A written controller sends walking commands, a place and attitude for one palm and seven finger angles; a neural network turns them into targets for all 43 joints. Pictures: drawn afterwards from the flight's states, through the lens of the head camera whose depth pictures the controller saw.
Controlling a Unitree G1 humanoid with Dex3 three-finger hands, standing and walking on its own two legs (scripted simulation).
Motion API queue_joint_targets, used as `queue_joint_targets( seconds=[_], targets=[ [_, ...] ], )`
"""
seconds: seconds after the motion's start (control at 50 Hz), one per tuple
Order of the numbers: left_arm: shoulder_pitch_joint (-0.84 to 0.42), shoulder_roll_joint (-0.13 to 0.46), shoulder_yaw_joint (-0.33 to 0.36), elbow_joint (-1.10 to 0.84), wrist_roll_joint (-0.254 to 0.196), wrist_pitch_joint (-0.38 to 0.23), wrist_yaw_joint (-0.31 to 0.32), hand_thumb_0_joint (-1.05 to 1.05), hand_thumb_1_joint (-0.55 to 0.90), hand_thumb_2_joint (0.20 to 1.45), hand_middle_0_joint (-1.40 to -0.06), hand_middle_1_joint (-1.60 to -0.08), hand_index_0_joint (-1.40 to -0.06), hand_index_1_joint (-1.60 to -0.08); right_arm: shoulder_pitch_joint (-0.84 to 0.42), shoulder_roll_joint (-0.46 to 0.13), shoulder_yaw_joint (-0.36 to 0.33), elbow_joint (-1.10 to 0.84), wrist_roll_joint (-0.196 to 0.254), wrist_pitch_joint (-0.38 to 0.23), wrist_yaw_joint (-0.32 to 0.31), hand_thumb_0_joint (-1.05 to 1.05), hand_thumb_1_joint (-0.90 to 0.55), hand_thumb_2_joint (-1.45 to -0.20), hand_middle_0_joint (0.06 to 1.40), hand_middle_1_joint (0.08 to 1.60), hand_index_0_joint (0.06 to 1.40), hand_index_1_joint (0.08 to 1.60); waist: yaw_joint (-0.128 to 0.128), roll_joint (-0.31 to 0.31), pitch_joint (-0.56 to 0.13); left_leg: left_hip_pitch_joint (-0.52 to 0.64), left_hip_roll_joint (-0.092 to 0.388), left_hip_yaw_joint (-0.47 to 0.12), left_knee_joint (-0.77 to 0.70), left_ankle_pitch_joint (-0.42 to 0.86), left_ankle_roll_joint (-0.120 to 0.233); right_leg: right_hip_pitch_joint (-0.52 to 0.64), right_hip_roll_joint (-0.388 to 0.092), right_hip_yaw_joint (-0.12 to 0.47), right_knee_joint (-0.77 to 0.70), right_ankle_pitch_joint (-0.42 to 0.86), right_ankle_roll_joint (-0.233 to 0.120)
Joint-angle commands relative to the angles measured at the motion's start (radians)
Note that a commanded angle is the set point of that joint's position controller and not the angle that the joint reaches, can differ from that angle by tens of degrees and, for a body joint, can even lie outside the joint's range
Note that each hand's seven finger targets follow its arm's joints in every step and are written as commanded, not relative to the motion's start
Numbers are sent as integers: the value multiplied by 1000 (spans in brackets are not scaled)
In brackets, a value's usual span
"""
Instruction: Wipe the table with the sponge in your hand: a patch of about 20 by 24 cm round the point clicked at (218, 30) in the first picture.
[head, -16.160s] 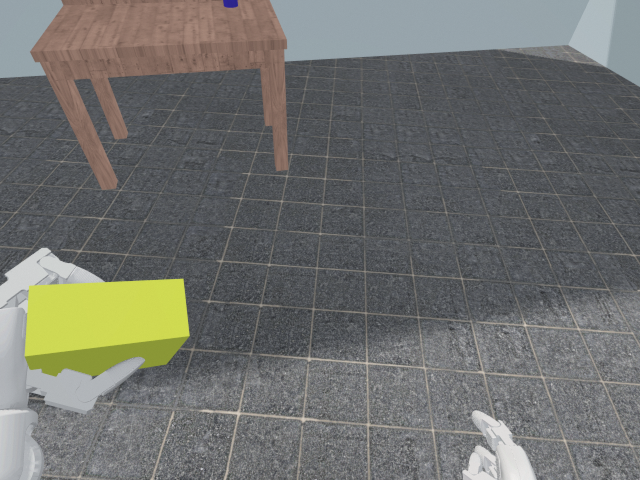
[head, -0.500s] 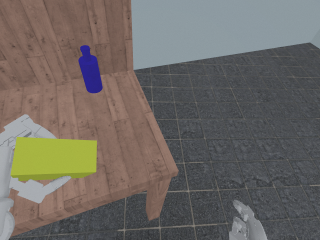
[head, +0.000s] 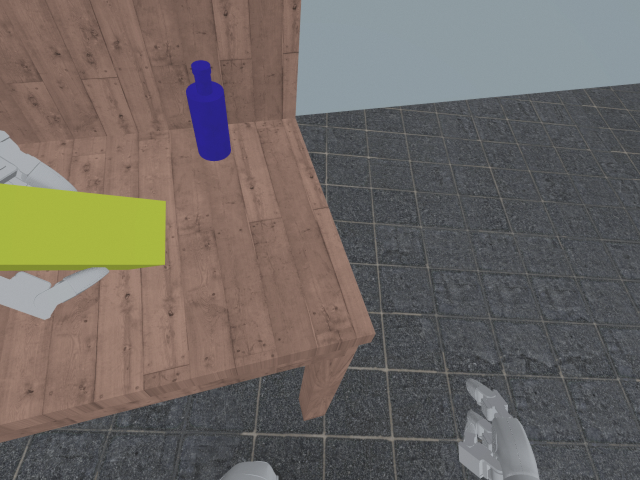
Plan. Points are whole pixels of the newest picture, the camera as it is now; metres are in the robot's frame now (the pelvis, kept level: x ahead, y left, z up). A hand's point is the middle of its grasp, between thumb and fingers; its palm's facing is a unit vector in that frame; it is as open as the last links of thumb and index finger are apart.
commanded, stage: come to a stop and stand still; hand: left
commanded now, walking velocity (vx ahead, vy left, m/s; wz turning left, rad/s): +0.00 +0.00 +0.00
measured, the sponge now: (99, 237) +0.27 +0.26 +0.17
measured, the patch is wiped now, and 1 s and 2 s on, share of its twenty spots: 0.00 0.00 0.00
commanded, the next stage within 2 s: look again from close up in 0.48 s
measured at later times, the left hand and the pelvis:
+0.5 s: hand (69, 278) +0.23 +0.26 +0.17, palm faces +0.36 -0.84 -0.40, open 9.8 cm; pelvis +0.00 +0.01 +0.00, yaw -1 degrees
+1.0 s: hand (67, 250) +0.25 +0.27 +0.18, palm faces +0.36 -0.79 -0.49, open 9.8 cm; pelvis +0.00 +0.01 +0.00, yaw +1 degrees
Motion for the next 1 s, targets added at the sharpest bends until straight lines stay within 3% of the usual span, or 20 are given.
queue_joint_targets(
  seconds=[0.0,0.02,0.06,0.1,0.12,0.14,0.2,0.22,0.26,0.34,0.44,0.52,0.54,0.62,0.7,0.9,0.92,0.94,0.96,0.98],
  targets=[
    [147,-14,-18,-244,-71,-62,-10,0,100,1300,-1200,-1600,-1200,-1600,5,-139,-72,-162,35,-52,53,0,-900,-900,200,300,200,300,-36,210,-325,311,105,-125,-109,212,6,-42,-30,79,47,165,-43],
    [251,-64,-43,-234,-85,-46,-8,0,100,1300,-1200,-1600,-1200,-1600,-19,-130,-68,-163,43,-52,65,0,-900,-900,200,300,200,300,-31,186,-327,288,117,-134,-135,176,9,-27,-24,56,62,129,-44],
    [278,15,10,-321,-80,-42,5,0,100,1300,-1200,-1600,-1200,-1600,-32,-138,-59,-181,42,-44,65,0,-900,-900,200,300,200,300,-36,39,-262,174,121,-129,-158,32,-4,17,-35,56,0,99,-42],
    [277,69,73,-304,-84,-42,21,0,100,1300,-1200,-1600,-1200,-1600,-38,-137,-54,-181,39,-39,41,0,-900,-900,200,300,200,300,-46,-86,-196,136,85,-114,-149,-93,-23,-18,-48,81,-86,36,-47],
    [264,129,140,-310,-79,-43,38,0,100,1300,-1200,-1600,-1200,-1600,-50,-146,-53,-174,38,-31,25,0,-900,-900,200,300,200,300,-48,-42,-193,143,79,-113,-157,-107,-26,-34,-51,84,-90,5,-51],
    [241,99,122,-307,-84,-51,36,0,100,1300,-1200,-1600,-1200,-1600,-44,-134,-49,-177,33,-28,13,0,-900,-900,200,300,200,300,-57,-15,-194,134,79,-123,-171,-128,-23,-32,-53,75,-87,-16,-53],
    [167,122,130,-331,-79,-70,38,0,100,1300,-1200,-1600,-1200,-1600,-36,-126,-44,-177,33,-34,-13,0,-900,-900,200,300,200,300,-62,127,-187,119,93,-138,-204,-175,-12,-16,-44,60,-56,-26,-53],
    [149,170,167,-344,-71,-71,45,0,100,1300,-1200,-1600,-1200,-1600,-48,-127,-43,-174,33,-38,-21,0,-900,-900,200,300,200,300,-57,145,-193,124,102,-148,-212,-181,-7,-12,-42,54,-50,-17,-50],
    [138,119,113,-357,-73,-79,37,0,100,1300,-1200,-1600,-1200,-1600,-24,-121,-39,-172,33,-50,-24,0,-900,-900,200,300,200,300,-60,177,-215,130,101,-148,-205,-178,-3,13,-46,45,-54,2,-53],
    [193,34,43,-330,-70,-70,33,0,100,1300,-1200,-1600,-1200,-1600,-13,-133,-42,-147,33,-66,-18,0,-900,-900,200,300,200,300,-65,120,-215,168,93,-137,-177,-105,-8,0,-50,48,-90,48,-54],
    [202,6,13,-287,-58,-55,37,0,100,1300,-1200,-1600,-1200,-1600,-20,-134,-40,-137,30,-61,-16,0,-900,-900,200,300,200,300,-69,107,-198,173,101,-134,-183,-65,-14,-11,-49,42,-96,73,-49],
    [186,49,51,-304,-56,-50,40,0,100,1300,-1200,-1600,-1200,-1600,-36,-134,-41,-145,31,-47,-21,0,-900,-900,200,300,200,300,-68,112,-195,181,96,-119,-167,-2,-18,-8,-52,50,-100,114,-51],
    [177,25,28,-317,-59,-54,38,0,100,1300,-1200,-1600,-1200,-1600,-34,-131,-36,-149,26,-44,-22,0,-900,-900,200,300,200,300,-72,132,-210,186,97,-123,-171,5,-17,0,-51,42,-94,118,-53],
    [190,54,53,-339,-62,-48,38,0,100,1300,-1200,-1600,-1200,-1600,-32,-131,-35,-159,26,-39,-24,0,-900,-900,200,300,200,300,-69,132,-217,190,102,-119,-164,62,-19,21,-48,35,-90,156,-51],
    [190,33,32,-345,-66,-44,34,0,100,1300,-1200,-1600,-1200,-1600,-26,-132,-32,-165,23,-37,-23,0,-900,-900,200,300,200,300,-69,143,-233,212,110,-120,-166,107,-24,26,-46,29,-85,173,-51],
    [185,18,6,-320,-63,-25,34,0,100,1300,-1200,-1600,-1200,-1600,-29,-133,-30,-162,24,-30,-25,0,-900,-900,200,300,200,300,-73,123,-218,203,110,-120,-183,41,-26,23,-48,32,-110,149,-50],
    [-614,730,302,-597,-44,-152,61,0,100,1300,-1200,-1600,-1200,-1600,95,-206,75,-249,77,-3,-87,0,-900,-900,200,300,200,300,-86,455,-241,14,103,-186,-258,-203,-12,175,31,3,120,-33,12],
    [-309,225,160,-113,50,35,22,0,100,1300,-1200,-1600,-1200,-1600,-14,-144,-46,-59,-35,-42,-48,0,-900,-900,200,300,200,300,-36,333,-252,290,71,-186,-168,108,-154,-91,77,-50,160,31,-61],
    [-143,35,-70,-161,-16,75,9,0,100,1300,-1200,-1600,-1200,-1600,-39,-162,-37,-122,-11,-53,8,0,-900,-900,200,300,200,300,-67,272,-297,383,72,-232,-139,353,-160,-166,63,-53,111,-18,-51],
    [-48,49,6,-160,-42,115,-9,0,100,1300,-1200,-1600,-1200,-1600,-42,-189,-60,-84,-7,-46,11,0,-900,-900,200,300,200,300,-24,190,-347,414,74,-188,-122,345,-128,-153,58,-40,77,9,-45]
  ],
)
